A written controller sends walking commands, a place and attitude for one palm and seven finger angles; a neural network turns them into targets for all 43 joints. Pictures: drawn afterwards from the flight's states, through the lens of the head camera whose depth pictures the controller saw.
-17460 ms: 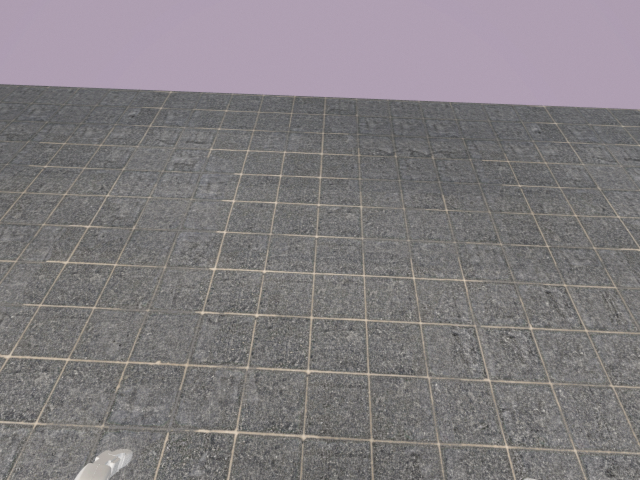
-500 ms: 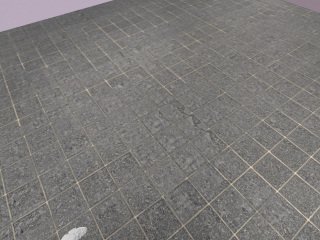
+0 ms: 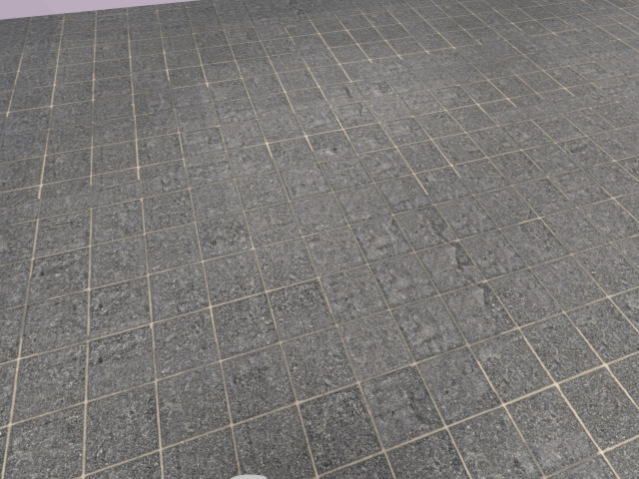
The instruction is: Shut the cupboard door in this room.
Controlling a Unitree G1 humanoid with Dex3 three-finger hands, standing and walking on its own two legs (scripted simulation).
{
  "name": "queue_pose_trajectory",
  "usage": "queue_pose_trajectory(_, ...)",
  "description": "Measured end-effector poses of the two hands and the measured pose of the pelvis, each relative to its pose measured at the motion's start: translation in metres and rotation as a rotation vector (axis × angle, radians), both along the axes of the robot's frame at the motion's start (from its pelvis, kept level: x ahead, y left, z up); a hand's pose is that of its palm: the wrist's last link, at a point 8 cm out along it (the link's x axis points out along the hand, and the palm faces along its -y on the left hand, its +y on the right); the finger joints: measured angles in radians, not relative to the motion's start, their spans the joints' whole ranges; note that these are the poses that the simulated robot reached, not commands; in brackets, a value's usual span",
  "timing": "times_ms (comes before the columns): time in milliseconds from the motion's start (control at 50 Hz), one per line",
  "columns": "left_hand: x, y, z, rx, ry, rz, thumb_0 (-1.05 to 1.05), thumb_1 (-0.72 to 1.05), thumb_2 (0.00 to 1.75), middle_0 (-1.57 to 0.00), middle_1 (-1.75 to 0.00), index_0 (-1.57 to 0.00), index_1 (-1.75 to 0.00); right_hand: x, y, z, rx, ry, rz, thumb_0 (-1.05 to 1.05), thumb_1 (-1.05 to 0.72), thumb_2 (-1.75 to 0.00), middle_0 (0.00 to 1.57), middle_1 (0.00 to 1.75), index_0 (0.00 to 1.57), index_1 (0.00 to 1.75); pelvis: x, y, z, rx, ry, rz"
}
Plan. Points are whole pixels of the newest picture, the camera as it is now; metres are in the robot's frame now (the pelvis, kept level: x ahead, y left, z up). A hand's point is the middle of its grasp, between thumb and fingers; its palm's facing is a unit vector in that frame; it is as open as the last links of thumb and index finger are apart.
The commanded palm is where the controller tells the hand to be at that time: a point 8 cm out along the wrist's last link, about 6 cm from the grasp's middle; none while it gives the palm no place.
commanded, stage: turn or walk to find it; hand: left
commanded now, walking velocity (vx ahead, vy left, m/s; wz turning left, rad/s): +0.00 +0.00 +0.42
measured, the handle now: out of the picture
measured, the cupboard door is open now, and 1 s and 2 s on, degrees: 87 87 87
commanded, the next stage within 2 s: none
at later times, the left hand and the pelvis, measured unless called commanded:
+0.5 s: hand out of the picture +0.07 +0.22 -0.14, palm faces +0.17 -0.95 -0.26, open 7.4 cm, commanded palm none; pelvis -0.02 +0.00 +0.01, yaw +11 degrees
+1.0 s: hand out of the picture -0.11 +0.18 -0.17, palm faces +0.46 -0.86 -0.24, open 7.4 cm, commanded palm none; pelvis -0.05 -0.01 +0.00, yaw +26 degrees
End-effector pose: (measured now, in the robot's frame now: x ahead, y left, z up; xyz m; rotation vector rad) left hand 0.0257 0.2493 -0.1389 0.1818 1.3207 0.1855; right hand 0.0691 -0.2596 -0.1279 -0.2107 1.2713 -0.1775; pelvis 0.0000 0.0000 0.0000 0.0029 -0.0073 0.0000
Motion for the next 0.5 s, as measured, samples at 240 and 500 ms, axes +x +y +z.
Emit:
queue_pose_trajectory(240, -0.013, 0.048, 0.008, 0.001, -0.018, 0.100, 0.01, 0.91, 0.90, -0.19, -0.30, -0.20, -0.30, 0.034, 0.056, 0.023, -0.006, -0.095, 0.131, 0.01, -0.91, -0.89, 0.20, 0.29, 0.20, 0.30, -0.007, 0.030, 0.013, -0.032, -0.001, 0.084)
queue_pose_trajectory(500, 0.025, 0.013, 0.027, 0.039, -0.183, 0.099, 0.01, 0.91, 0.90, -0.19, -0.30, -0.20, -0.30, -0.013, 0.026, -0.005, 0.052, 0.028, 0.126, 0.01, -0.90, -0.89, 0.20, 0.30, 0.21, 0.30, -0.019, -0.001, 0.007, -0.002, 0.011, 0.187)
